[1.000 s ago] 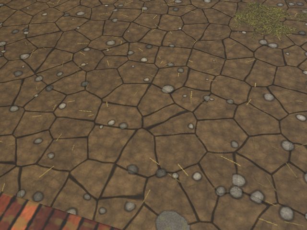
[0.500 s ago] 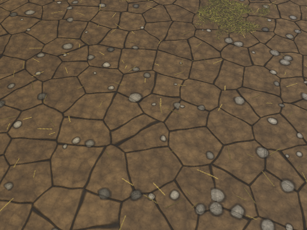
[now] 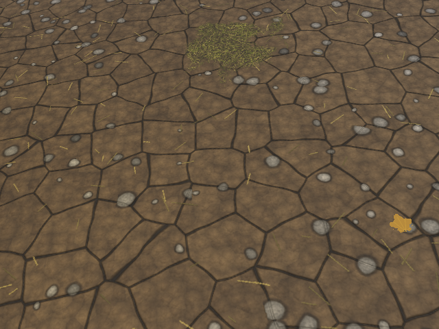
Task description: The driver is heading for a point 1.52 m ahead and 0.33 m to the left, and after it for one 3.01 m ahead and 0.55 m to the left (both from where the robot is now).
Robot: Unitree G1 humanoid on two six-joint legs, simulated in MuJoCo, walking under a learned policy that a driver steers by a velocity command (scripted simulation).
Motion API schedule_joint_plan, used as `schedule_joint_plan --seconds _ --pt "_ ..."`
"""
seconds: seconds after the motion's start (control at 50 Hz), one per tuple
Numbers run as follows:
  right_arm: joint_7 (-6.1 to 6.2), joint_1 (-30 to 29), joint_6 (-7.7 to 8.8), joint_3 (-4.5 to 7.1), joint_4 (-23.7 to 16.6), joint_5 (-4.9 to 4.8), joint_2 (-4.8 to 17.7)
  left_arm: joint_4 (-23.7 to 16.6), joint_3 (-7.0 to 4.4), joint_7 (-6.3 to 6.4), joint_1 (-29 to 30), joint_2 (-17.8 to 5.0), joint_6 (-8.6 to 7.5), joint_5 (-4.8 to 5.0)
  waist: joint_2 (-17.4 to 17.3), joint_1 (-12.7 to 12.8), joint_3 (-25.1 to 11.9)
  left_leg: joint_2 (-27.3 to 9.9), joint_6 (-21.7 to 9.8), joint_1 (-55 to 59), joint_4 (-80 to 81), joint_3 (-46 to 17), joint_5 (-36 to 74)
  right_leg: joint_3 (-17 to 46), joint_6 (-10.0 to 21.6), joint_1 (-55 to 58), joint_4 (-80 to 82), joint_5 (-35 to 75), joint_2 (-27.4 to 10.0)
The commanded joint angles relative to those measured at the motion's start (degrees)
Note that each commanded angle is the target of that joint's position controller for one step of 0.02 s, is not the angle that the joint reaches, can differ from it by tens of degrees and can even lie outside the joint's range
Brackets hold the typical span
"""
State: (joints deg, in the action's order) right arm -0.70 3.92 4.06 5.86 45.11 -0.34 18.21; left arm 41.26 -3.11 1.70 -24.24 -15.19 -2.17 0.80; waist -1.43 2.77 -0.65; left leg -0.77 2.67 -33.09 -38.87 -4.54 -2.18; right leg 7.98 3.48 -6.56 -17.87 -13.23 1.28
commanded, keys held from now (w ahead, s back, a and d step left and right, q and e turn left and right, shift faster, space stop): w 0.02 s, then w+q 0.98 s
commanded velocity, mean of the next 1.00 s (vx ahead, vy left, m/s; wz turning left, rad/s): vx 0.48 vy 0.00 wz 0.31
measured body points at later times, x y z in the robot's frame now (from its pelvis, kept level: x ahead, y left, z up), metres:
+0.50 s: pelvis +0.26 +0.06 -0.01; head +0.29 +0.08 +0.44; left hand +0.44 +0.33 -0.09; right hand +0.29 -0.21 -0.13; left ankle +0.20 +0.15 -0.75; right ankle +0.41 -0.10 -0.70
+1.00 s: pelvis +0.53 +0.07 -0.01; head +0.56 +0.09 +0.44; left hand +0.46 +0.36 -0.13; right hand +0.81 -0.10 -0.10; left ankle +0.61 +0.27 -0.69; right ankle +0.52 -0.05 -0.75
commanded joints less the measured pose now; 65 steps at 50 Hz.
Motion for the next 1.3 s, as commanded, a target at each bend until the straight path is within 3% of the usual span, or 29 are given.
schedule_joint_plan --seconds 0.02,0.14,0.18,0.2,0.22,0.24,0.26,0.28,0.32,0.4,0.5,0.6,0.64,0.66,0.68,0.7,0.72,0.76,0.8,0.88,1.0,1.08,1.12,1.16,1.18,1.2,1.22,1.24,1.3 --pt "-0.71 -10.30 1.77 -0.46 -6.05 -0.48 2.17 -2.51 -3.46 0.41 -0.99 -11.47 -0.56 0.50 9.69 1.68 3.52 0.69 0.90 -3.87 6.44 0.56 0.80 11.96 8.30 1.56 6.66 -2.88 -11.63" --pt "-2.09 -9.83 3.02 -1.31 -6.07 -0.78 3.73 -0.36 -3.25 -0.29 -2.31 -11.10 -0.11 0.21 11.06 2.64 4.57 0.18 -3.35 1.62 11.35 4.51 -3.51 11.13 7.68 5.90 3.37 8.81 -14.81" --pt "-1.77 -3.20 3.16 -0.49 -4.10 -0.49 5.37 -0.33 -3.04 -0.20 -0.80 -10.95 0.23 0.22 10.51 -1.19 0.99 2.53 -6.47 11.12 14.45 7.17 -3.67 7.47 5.87 6.98 -3.78 26.49 -12.88" --pt "-1.50 4.67 3.15 0.43 -1.99 -0.33 7.47 -0.51 -2.57 -0.08 -0.28 -9.84 0.21 -0.21 8.60 -4.65 -4.83 1.10 -9.03 22.71 13.65 4.82 -2.26 3.82 4.10 4.32 -13.72 33.99 -10.08" --pt "-1.47 15.59 3.05 1.06 -0.44 0.12 10.98 -2.02 -1.42 0.20 0.72 -7.46 -0.02 -1.53 0.45 -8.88 -13.75 -8.97 -14.13 38.85 12.77 -9.39 -2.85 0.32 1.60 -6.26 -31.35 22.57 -6.10" --pt "-2.11 19.15 2.58 2.06 1.41 -0.19 14.77 -3.72 -0.55 -0.05 -3.62 -4.08 -1.25 -1.01 -18.13 -5.61 -16.17 -18.99 -22.43 53.57 19.99 -35.65 -14.56 -2.85 -3.07 -28.99 -48.66 -14.33 3.42" --pt "-2.40 17.12 2.54 0.58 1.12 -2.13 9.32 -3.52 -1.20 -0.26 -0.18 -8.82 -2.48 -0.17 -11.33 -7.10 -10.72 -18.38 -21.20 51.93 23.55 -38.41 -22.66 0.64 -2.80 -37.16 -54.27 -16.94 0.20" --pt "-1.95 14.05 2.13 -0.09 0.15 -1.68 6.95 -4.33 -1.62 -0.79 5.38 -10.38 -3.50 0.74 -7.10 -7.28 -4.02 -16.42 -19.25 46.11 23.80 -30.25 -19.21 -0.20 -2.25 -39.79 -54.16 -11.78 -2.42" --pt "-1.36 11.17 1.24 -0.71 -1.32 -0.47 5.37 -5.29 -1.51 -1.11 10.55 -9.25 -4.84 -0.96 -0.10 -5.92 0.40 -11.97 -18.11 36.75 25.36 -21.91 -7.79 -2.10 -2.79 -37.41 -48.26 -5.29 -5.21" --pt "0.02 11.52 0.79 -0.94 -1.67 -0.88 5.32 -6.83 -1.01 -1.55 11.44 -6.17 -4.46 -1.75 -3.29 -3.19 0.72 -8.80 -18.67 28.95 28.05 -15.87 3.11 -4.26 -5.60 -32.32 -37.27 -2.96 -5.68" --pt "1.48 15.25 -0.18 -0.17 -0.68 -1.33 7.51 -9.82 0.25 -2.23 22.96 -3.41 -4.93 -1.21 -3.18 -6.29 2.62 -4.39 -14.91 20.16 27.38 -10.09 6.92 -6.34 -7.14 -23.06 -16.74 15.13 -1.49" --pt "2.10 18.64 -1.07 0.09 -0.07 -1.85 7.48 -10.65 -1.02 -2.69 25.34 -6.44 -5.23 -0.11 -4.17 -5.48 1.96 -7.67 -12.30 25.31 21.63 -16.64 2.81 -3.06 -5.24 -17.21 -9.96 14.95 -0.83" --pt "2.01 17.30 -1.40 0.18 -0.84 -1.52 7.13 -9.15 -2.25 -2.26 18.87 -8.59 -5.51 -0.31 -4.42 -1.49 -0.98 -6.29 -10.54 25.73 14.35 -16.56 10.38 -4.35 -2.61 -8.01 -7.48 11.81 -0.69" --pt "1.67 16.61 -1.44 -0.46 -1.81 -0.87 5.45 -8.05 -3.12 -1.85 11.74 -10.40 -5.62 -0.91 -3.19 2.17 -7.08 -3.22 -8.91 22.43 3.96 -14.70 10.11 -2.17 0.02 3.82 -8.12 10.88 -4.31" --pt "1.60 17.64 -1.38 -1.78 -3.49 0.94 1.66 -7.19 -3.94 -1.28 2.19 -14.10 -5.13 -1.30 4.77 4.93 -16.65 1.65 -7.03 14.32 -13.08 -9.30 -5.46 8.83 3.27 19.05 -9.72 7.24 -14.95" --pt "1.36 26.81 -0.80 -2.82 -4.73 -1.61 -1.36 -5.33 -4.20 -2.15 1.66 -16.07 -4.49 -1.69 25.06 -0.61 -21.62 6.38 -4.78 -3.97 -29.14 -5.47 -33.18 36.01 11.66 30.66 -2.43 -5.97 -26.31" --pt "1.60 24.71 -1.04 -1.65 -2.79 -2.55 4.90 -6.63 -2.90 -2.27 4.28 -9.47 -4.33 -1.18 14.97 0.66 -14.88 1.53 -4.33 -9.06 -35.02 -6.95 -29.50 35.45 9.83 25.16 0.06 -14.83 -24.62" --pt "1.57 15.37 -1.58 -0.90 -4.37 -1.62 6.48 -6.33 -1.82 -2.17 9.50 -6.38 -4.00 -1.24 4.41 0.56 -3.23 -2.23 -3.48 -7.93 -33.94 -3.54 -19.86 17.93 6.90 10.59 1.86 -2.55 -19.63" --pt "1.00 13.90 -2.01 -0.68 -5.45 -1.31 4.71 -5.06 -1.53 -2.21 11.84 -5.36 -4.14 -1.83 6.47 -1.79 0.44 -4.98 -3.18 -4.54 -29.89 -3.07 -16.47 9.04 6.41 2.60 4.90 5.10 -16.33" --pt "0.51 10.71 -3.19 -1.39 -7.67 -1.03 1.58 -2.76 -2.39 -2.20 12.06 -6.82 -5.13 -0.92 6.05 -2.45 2.64 -6.48 -2.22 -6.23 -23.48 -1.65 -12.54 0.84 8.20 -0.37 9.50 11.18 -16.57" --pt "-1.47 1.91 -2.17 -2.25 -10.13 -0.92 0.82 -0.24 -3.34 -1.64 10.73 -10.14 -4.23 -0.68 3.77 0.26 4.03 -5.46 -2.65 -3.96 -5.25 2.27 3.37 -11.33 6.31 2.04 10.12 17.04 -14.88" --pt "-2.23 -4.02 -2.03 -2.51 -13.07 -0.89 0.88 2.60 -3.83 -1.86 6.21 -11.96 -3.16 0.67 3.49 1.57 5.81 -3.71 -5.08 -2.69 1.76 4.25 -0.43 -13.18 5.54 7.10 8.65 19.16 -17.10" --pt "-2.23 -3.73 -1.92 -2.05 -13.76 -0.43 1.98 4.05 -3.96 -2.01 5.24 -13.20 -2.42 1.41 4.46 -0.33 5.10 -1.24 -7.15 1.44 4.45 5.95 -7.02 -12.95 5.45 9.45 4.57 31.42 -18.24" --pt "-1.66 8.64 -1.83 0.20 -10.47 -0.12 6.04 5.16 -3.34 -1.81 6.21 -13.33 -1.65 1.85 5.06 -8.43 -2.41 2.62 -9.98 20.72 9.76 9.13 -4.88 -15.56 3.28 6.45 -10.82 45.97 -15.65" --pt "-0.73 18.62 -2.03 1.80 -7.75 0.09 10.02 4.82 -2.03 -1.66 5.70 -10.83 -1.86 0.99 3.25 -12.69 -9.06 -2.20 -12.10 38.75 7.64 3.24 -1.84 -15.92 1.04 -5.04 -25.25 35.11 -12.88" --pt "-0.03 21.70 -1.89 2.63 -7.07 0.83 16.33 2.78 0.64 -2.35 -0.73 -3.13 -2.62 -0.23 -11.42 -8.57 -18.03 -20.36 -21.40 58.28 11.16 -26.02 -10.53 -14.22 -3.17 -27.84 -48.67 -10.54 -2.75" --pt "-0.05 22.19 -1.45 1.33 -8.12 0.58 11.68 4.05 -0.45 -2.47 2.49 -7.84 -3.77 1.11 -7.38 -11.60 -23.47 -23.51 -22.79 56.53 18.56 -36.92 -12.64 -1.63 -3.16 -31.47 -57.35 -21.45 -0.58" --pt "-0.24 19.15 -0.96 0.32 -7.34 0.73 9.10 2.01 -1.68 -2.58 7.58 -11.30 -4.10 2.94 -5.82 -11.23 -13.60 -21.33 -19.62 49.97 19.52 -26.37 -9.49 -1.01 -2.62 -36.26 -58.67 -18.08 -3.16" --pt "-0.57 10.29 0.35 -1.23 -6.66 0.93 3.09 2.32 -1.80 -1.93 8.72 -9.31 -2.94 0.94 -4.43 -4.72 -3.07 -14.73 -15.02 31.67 24.17 -9.21 -0.68 -2.51 -2.85 -30.48 -50.30 -5.78 -9.33"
